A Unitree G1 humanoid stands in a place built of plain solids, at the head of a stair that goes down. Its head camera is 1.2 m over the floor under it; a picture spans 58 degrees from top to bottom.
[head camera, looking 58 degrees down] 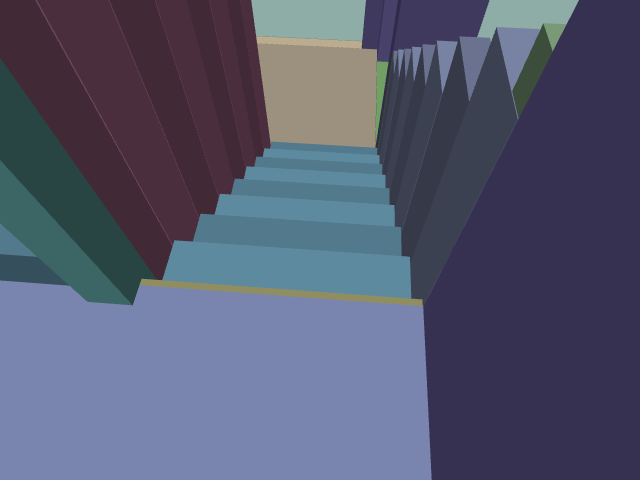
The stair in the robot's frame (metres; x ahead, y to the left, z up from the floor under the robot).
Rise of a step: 0.18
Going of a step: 0.25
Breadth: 0.88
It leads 5 degrees to the right of straight ahead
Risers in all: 9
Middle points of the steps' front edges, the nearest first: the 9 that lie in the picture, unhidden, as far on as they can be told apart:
0.58 0.13 0.00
0.83 0.11 -0.17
1.07 0.09 -0.35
1.32 0.07 -0.53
1.57 0.05 -0.71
1.82 0.03 -0.88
2.07 0.01 -1.06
2.31 -0.01 -1.24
2.56 -0.03 -1.41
